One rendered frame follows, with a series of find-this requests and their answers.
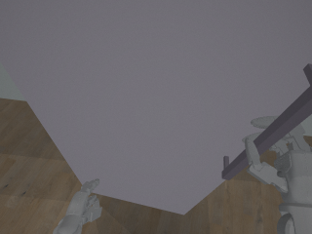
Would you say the robot left forearm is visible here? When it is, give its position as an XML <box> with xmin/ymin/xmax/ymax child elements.
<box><xmin>53</xmin><ymin>214</ymin><xmax>83</xmax><ymax>234</ymax></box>

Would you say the robot right forearm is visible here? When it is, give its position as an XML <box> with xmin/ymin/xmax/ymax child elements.
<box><xmin>277</xmin><ymin>202</ymin><xmax>312</xmax><ymax>234</ymax></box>

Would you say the right robot hand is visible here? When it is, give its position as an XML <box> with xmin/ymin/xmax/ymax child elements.
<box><xmin>242</xmin><ymin>115</ymin><xmax>312</xmax><ymax>205</ymax></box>

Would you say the fridge door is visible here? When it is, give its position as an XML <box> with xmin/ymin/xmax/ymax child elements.
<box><xmin>0</xmin><ymin>0</ymin><xmax>312</xmax><ymax>215</ymax></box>

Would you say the handle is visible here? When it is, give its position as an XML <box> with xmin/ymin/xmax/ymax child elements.
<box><xmin>221</xmin><ymin>63</ymin><xmax>312</xmax><ymax>180</ymax></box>

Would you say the left robot hand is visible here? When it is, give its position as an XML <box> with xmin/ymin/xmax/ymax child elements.
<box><xmin>65</xmin><ymin>178</ymin><xmax>102</xmax><ymax>225</ymax></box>

